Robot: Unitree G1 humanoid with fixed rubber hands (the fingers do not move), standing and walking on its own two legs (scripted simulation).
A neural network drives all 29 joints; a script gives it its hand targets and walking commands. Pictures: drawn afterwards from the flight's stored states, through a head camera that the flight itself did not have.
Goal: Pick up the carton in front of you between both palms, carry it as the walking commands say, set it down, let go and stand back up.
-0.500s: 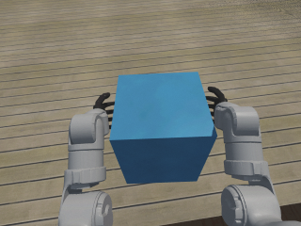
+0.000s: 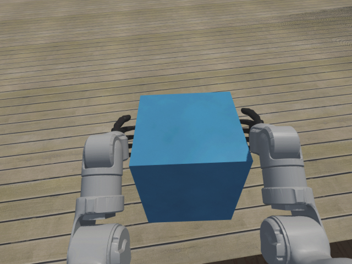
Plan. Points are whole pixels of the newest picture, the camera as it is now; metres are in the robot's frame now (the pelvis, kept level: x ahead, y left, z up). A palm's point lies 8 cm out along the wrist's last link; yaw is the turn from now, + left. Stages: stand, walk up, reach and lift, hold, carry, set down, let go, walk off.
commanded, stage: carry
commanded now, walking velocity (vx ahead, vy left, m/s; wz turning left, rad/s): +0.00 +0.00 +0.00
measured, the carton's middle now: (187, 160) +0.35 +0.00 +0.05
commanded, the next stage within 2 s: none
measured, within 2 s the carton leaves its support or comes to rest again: neither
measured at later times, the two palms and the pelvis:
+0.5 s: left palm (116, 156) +0.31 +0.15 +0.13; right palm (264, 148) +0.31 -0.16 +0.14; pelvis -0.03 +0.00 +0.00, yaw +0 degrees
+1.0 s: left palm (113, 159) +0.30 +0.15 +0.13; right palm (261, 152) +0.30 -0.15 +0.13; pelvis -0.04 +0.00 +0.00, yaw +0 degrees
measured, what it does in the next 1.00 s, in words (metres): stands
